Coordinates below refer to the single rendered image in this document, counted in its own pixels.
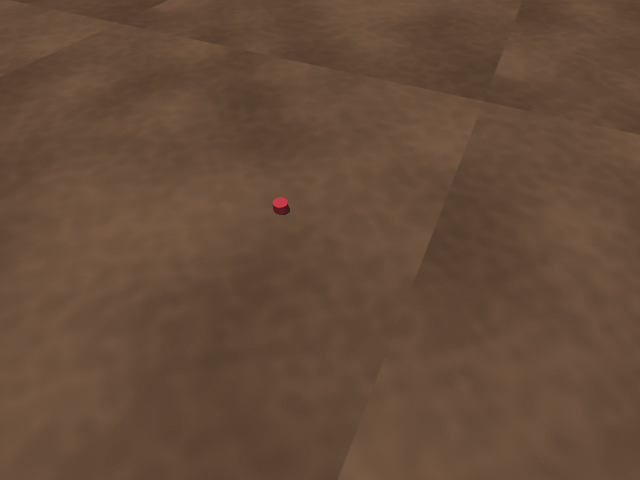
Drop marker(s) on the tin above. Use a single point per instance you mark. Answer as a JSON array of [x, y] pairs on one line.
[[280, 205]]

